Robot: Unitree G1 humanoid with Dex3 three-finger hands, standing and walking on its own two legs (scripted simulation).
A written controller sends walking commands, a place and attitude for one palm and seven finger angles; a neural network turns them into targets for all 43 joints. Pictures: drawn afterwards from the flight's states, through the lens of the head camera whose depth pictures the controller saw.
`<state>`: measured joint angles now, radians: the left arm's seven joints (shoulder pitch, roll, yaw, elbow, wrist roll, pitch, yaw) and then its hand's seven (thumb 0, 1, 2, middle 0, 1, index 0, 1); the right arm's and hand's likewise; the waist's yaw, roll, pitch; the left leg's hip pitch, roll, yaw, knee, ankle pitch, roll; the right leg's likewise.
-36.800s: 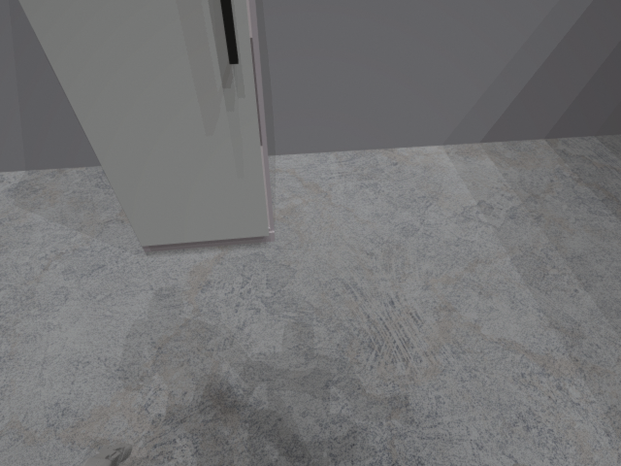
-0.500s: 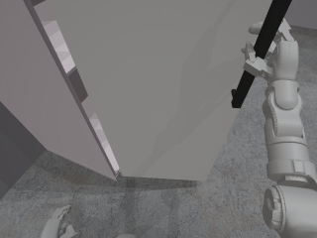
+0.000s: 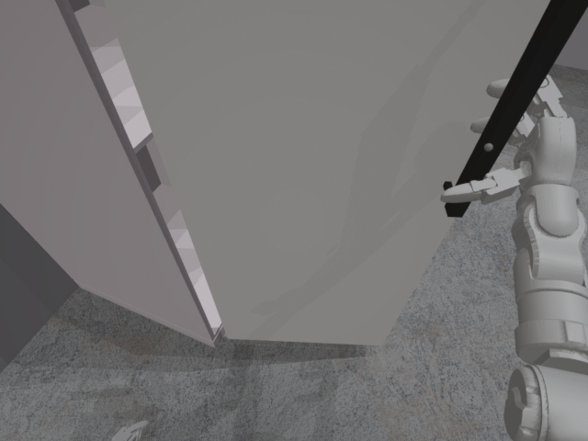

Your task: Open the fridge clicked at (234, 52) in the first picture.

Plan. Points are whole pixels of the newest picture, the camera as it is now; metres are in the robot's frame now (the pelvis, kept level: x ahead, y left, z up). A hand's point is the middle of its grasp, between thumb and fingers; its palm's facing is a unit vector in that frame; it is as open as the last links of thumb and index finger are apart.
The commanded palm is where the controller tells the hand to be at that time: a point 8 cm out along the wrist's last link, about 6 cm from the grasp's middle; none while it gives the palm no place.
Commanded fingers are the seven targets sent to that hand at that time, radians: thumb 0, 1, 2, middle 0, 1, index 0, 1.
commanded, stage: loosen the grip on the handle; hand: right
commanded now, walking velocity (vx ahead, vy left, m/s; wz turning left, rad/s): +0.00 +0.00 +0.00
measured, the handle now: (512, 82) +0.47 -0.20 +0.26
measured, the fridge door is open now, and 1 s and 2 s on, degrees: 70 69 69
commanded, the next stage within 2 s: slip the hand off the handle in 0.06 s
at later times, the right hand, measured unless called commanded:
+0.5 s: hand (541, 152) +0.43 -0.25 +0.20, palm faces +0.18 +0.97 -0.14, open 14.7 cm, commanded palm +0.40 -0.28 +0.20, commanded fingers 0.00 0.55 -0.20 0.25 1.15 0.25 1.15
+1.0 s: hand (553, 175) +0.40 -0.26 +0.19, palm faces +0.12 +0.99 -0.10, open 14.7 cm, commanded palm +0.35 -0.29 +0.20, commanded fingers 0.00 0.55 -0.20 0.25 1.15 0.25 1.15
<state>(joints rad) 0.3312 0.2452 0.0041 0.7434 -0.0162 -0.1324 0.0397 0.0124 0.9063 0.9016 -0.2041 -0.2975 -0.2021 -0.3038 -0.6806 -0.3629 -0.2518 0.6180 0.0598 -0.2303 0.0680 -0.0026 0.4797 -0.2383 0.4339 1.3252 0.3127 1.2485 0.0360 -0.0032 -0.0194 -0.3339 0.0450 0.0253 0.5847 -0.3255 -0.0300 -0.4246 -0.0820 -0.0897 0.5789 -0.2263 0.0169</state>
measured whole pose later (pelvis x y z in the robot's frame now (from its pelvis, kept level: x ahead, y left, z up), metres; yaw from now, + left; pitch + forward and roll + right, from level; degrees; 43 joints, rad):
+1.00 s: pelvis +0.01 -0.02 -0.01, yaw +0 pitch +6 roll +1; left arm 0.35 0.25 -0.01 0.65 -0.03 -0.08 0.05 0.01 0.91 0.90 -0.20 -0.30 -0.20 -0.30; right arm -0.48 -0.43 -0.39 0.50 0.19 -0.23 0.25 -0.01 0.55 -0.20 0.26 1.15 0.25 1.15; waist 0.03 -0.02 -0.08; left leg -0.36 0.05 0.02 0.62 -0.35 -0.05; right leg -0.47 -0.08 -0.09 0.66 -0.29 0.00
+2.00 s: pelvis +0.01 +0.01 +0.00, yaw -1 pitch +0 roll +0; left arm 0.25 0.28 -0.04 0.63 -0.08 -0.16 0.11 0.02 0.91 0.90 -0.20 -0.30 -0.20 -0.30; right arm -0.16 -0.40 -0.41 0.11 0.32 0.27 0.30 -0.01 0.55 -0.20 0.26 1.15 0.25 1.15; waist -0.03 -0.06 -0.09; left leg -0.22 0.04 0.05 0.56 -0.35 -0.02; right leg -0.32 -0.08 -0.06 0.55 -0.24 0.03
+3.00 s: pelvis +0.01 +0.00 +0.02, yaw -1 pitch -6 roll +0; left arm 0.19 0.24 0.00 0.68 0.02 -0.14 0.10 0.02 0.91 0.90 -0.20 -0.30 -0.20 -0.30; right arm 0.41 -0.34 -0.34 -0.32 0.08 -0.10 -0.09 0.01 -0.59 -0.75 0.22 0.48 0.22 0.48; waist -0.07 -0.04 0.03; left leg 0.01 0.05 0.04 0.35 -0.25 -0.04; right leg -0.10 -0.06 -0.08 0.39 -0.17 0.02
